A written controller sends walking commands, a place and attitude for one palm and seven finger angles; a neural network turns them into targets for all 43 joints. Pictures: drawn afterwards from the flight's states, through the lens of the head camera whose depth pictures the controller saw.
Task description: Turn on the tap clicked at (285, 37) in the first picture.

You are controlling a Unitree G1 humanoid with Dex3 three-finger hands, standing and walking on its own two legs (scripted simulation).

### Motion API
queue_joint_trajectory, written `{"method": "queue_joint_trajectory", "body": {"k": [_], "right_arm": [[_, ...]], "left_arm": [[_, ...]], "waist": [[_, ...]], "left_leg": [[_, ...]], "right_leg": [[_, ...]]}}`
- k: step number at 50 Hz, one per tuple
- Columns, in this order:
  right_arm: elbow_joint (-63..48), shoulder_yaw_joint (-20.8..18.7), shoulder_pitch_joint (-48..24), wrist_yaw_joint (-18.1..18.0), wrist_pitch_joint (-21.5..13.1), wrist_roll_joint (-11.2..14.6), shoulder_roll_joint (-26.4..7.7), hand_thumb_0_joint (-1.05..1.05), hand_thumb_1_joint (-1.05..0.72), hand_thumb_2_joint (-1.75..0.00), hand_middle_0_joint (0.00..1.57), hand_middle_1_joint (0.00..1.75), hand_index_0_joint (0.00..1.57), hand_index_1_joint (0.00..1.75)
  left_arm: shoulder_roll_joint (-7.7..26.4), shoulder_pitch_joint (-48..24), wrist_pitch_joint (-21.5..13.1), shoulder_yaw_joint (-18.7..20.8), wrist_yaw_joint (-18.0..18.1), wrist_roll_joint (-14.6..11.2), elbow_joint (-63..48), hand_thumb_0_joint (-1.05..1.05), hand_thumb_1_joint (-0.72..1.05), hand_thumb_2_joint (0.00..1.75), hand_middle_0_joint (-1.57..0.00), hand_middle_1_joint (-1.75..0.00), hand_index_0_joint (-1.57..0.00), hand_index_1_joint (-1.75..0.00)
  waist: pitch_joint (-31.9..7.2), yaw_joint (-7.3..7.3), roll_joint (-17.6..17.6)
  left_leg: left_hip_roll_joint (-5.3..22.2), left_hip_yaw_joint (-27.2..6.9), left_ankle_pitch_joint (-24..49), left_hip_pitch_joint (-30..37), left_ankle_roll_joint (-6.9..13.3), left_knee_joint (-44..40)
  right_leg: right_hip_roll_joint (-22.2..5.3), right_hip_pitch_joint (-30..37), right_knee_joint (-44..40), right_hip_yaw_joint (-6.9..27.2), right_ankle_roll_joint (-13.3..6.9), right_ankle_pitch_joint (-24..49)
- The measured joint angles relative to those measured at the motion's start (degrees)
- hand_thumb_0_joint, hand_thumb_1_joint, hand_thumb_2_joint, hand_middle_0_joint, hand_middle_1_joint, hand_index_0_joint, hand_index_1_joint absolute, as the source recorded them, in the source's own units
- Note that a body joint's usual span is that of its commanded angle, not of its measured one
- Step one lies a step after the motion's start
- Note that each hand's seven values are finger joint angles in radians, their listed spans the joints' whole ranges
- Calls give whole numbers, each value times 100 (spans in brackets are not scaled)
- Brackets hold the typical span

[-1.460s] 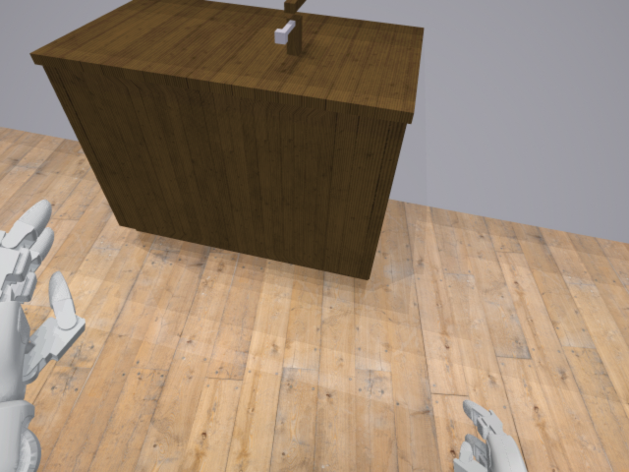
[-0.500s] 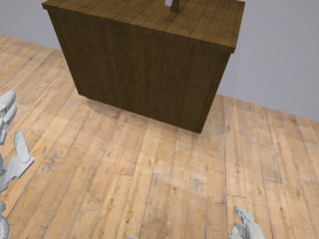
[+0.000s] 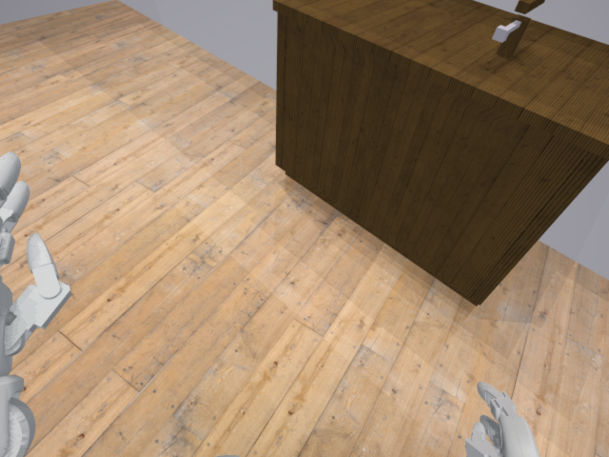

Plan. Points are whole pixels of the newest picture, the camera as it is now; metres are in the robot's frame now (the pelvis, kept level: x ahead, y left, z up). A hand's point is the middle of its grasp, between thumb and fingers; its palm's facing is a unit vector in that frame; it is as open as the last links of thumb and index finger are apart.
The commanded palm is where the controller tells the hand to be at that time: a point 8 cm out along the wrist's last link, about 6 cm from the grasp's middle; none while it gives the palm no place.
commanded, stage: walk to a spot facing it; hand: left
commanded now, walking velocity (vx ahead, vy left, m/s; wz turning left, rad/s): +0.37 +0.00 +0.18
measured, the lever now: (501, 33) +1.06 -0.39 +0.13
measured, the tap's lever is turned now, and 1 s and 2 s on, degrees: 0 0 0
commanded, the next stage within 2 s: turn to face it in 1.34 s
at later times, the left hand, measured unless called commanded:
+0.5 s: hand (112, 242) +0.26 +0.22 +0.19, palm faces +0.54 -0.76 -0.36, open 7.4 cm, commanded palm +0.19 +0.26 +0.20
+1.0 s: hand (96, 143) +0.39 +0.29 +0.20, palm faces +0.59 -0.71 -0.37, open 7.4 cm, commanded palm +0.31 +0.31 +0.20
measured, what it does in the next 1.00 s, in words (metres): walks ahead: right foot, then left foot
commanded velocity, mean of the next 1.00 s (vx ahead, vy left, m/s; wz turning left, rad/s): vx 0.36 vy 0.00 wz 0.23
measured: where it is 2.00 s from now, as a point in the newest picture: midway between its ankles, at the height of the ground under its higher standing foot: (290, 396)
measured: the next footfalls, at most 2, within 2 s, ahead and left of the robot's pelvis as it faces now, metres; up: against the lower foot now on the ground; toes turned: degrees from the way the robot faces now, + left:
right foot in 0.40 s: +0.14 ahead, -0.12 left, +0.00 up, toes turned -3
left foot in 0.84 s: +0.27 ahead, +0.13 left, +0.00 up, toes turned +23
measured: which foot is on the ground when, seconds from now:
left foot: down 0.00-0.40, up 0.42-0.82, down 0.84-1.00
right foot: up 0.00-0.38, down 0.40-0.84, up 0.86-1.00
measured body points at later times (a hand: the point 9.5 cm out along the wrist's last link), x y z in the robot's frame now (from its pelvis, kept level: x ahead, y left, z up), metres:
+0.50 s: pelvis +0.08 -0.04 +0.01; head +0.08 -0.06 +0.46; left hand +0.23 +0.26 +0.21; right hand +0.26 -0.25 -0.10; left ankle +0.04 +0.09 -0.64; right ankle +0.10 -0.12 -0.72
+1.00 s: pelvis +0.22 +0.00 +0.01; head +0.24 +0.02 +0.46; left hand +0.35 +0.32 +0.22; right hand +0.44 -0.15 -0.07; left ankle +0.24 +0.11 -0.72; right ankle +0.22 -0.12 -0.63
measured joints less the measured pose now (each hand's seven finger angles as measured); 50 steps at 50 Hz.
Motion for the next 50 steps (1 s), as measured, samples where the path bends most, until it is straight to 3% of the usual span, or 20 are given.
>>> {"method": "queue_joint_trajectory", "body": {"k": [2, 5, 8, 11, 18, 20, 23, 25, 27, 31, 34, 37, 41, 42, 44, 47, 50], "right_arm": [[30, 55, -274, 68, -58, 36, 250, 2, -91, -90, 20, 30, 20, 30], [77, 239, -333, 237, -80, 106, 633, 2, -91, -90, 20, 30, 20, 30], [114, 409, -175, 335, -140, 142, 871, 2, -91, -90, 20, 30, 20, 30], [198, 506, 57, 362, -210, 125, 940, 1, -91, -90, 21, 30, 20, 30], [498, 517, 345, 214, -187, 46, 733, 1, -90, -90, 21, 30, 20, 30], [494, 487, 325, 188, -156, 46, 622, 2, -90, -90, 21, 30, 20, 30], [719, 326, 110, 173, -43, 51, 324, 2, -90, -90, 21, 30, 20, 30], [800, 227, 23, 186, 23, 53, 164, 2, -90, -90, 21, 30, 20, 30], [730, 139, -38, 181, 94, 64, 45, 2, -91, -90, 21, 30, 20, 30], [441, -33, 10, 152, 171, 89, -74, 2, -91, -90, 20, 30, 20, 30], [266, -128, 112, 141, 175, 104, -123, 2, -91, -90, 20, 30, 20, 30], [171, -178, 206, 145, 160, 108, -130, 2, -91, -90, 20, 30, 19, 30], [73, -129, 265, 135, 126, 100, -49, 2, -91, -90, 20, 30, 19, 30], [30, -113, 225, 124, 111, 93, -31, 2, -91, -90, 20, 30, 19, 30], [97, -81, -21, 114, 95, 83, 181, 2, -91, -90, 20, 30, 19, 30], [185, 135, -256, 219, 70, 88, 516, 2, -91, -90, 20, 30, 19, 30], [178, 327, -335, 315, -40, 109, 785, 2, -91, -90, 20, 30, 20, 30]], "left_arm": [[190, -215, -91, 118, 9, 61, 99, 2, 89, 89, -21, -30, -21, -31], [441, -350, -81, 229, -134, 91, 270, 2, 89, 89, -21, -30, -21, -31], [383, -185, -173, 256, -218, 69, 230, 2, 89, 89, -21, -30, -21, -31], [214, 88, -294, 190, -262, 69, 250, 1, 89, 89, -21, -30, -21, -31], [59, 13, -190, 86, -275, 120, 1016, 1, 89, 89, -21, -30, -21, -31], [75, -139, -84, 88, -248, 143, 1118, 1, 90, 89, -21, -30, -21, -31], [-122, -478, 47, -168, -268, 173, 1193, 1, 90, 89, -21, -30, -21, -31], [-202, -432, -1, -271, -303, 163, 1130, 1, 89, 89, -21, -30, -21, -31], [-172, -130, -102, -235, -342, 154, 952, 2, 89, 89, -21, -30, -21, -31], [163, 330, -281, 3, -368, 124, 631, 1, 89, 89, -22, -30, -22, -31], [359, 419, -361, 214, -295, 73, 492, 1, 89, 89, -22, -30, -22, -31], [357, 431, -357, 316, -197, 38, 391, 1, 89, 89, -22, -30, -22, -31], [204, 403, -294, 303, -74, 20, 242, 1, 89, 89, -21, -30, -22, -31], [169, 362, -299, 305, -53, 26, 208, 1, 89, 89, -21, -30, -22, -31], [159, 61, -292, 270, -36, 42, 361, 1, 89, 89, -21, -30, -22, -31], [230, -376, -159, 153, -153, 88, 665, 1, 89, 89, -21, -30, -21, -31], [310, -349, -106, 189, -230, 68, 414, 2, 89, 89, -21, -30, -21, -31]], "waist": [[198, -80, -9], [95, -202, 71], [-70, -183, 196], [-238, -113, 381], [-421, 80, 672], [-383, 77, 655], [-167, -18, 744], [-108, -59, 656], [-98, -150, 581], [-59, -336, 436], [-4, -320, 349], [25, -207, 302], [-21, -73, 198], [-23, -66, 215], [99, -123, 114], [117, -251, 121], [124, -274, 202]], "left_leg": [[-11, -75, -176, 24, -1, 287], [20, -286, -215, 154, -6, 95], [66, -394, -70, 364, -20, -291], [94, -483, 14, 561, -45, -622], [133, -656, -222, 662, -142, -610], [137, -673, -557, 452, -140, -94], [28, -835, -1137, -256, -98, 1887], [-57, -746, -944, -657, -158, 2862], [-17, -646, -677, -981, -227, 3292], [185, -461, -242, -1274, -303, 2645], [280, -242, -121, -1155, -268, 1495], [250, 2, -122, -910, -208, 619], [-15, 386, 151, -255, -86, -409], [-63, 374, 511, -117, 64, -549], [-123, 360, 312, -154, 201, -45], [-141, 157, -81, -54, 180, 60], [-71, 14, -18, 116, 95, -214]], "right_leg": [[267, -589, 1521, 516, -32, -266], [505, -1291, 2360, 649, 17, -39], [479, -1616, 1870, 567, 46, 541], [461, -1529, 960, 456, 77, 839], [771, -435, -1054, 191, 87, 620], [867, -58, -1717, 140, -59, 882], [829, -54, -1356, -55, -461, 1052], [759, 98, -1440, -69, -503, 940], [741, 248, -1687, -41, -476, 978], [696, 596, -2228, -145, -459, 1069], [640, 797, -2400, -232, -410, 1001], [580, 952, -2352, -277, -321, 793], [394, 998, -1682, -245, -142, 207], [338, 857, -1159, -207, -116, 12], [357, 340, 368, 271, -113, -198], [604, -521, 1895, 653, -104, -213], [566, -1200, 1892, 673, -56, 136]]}}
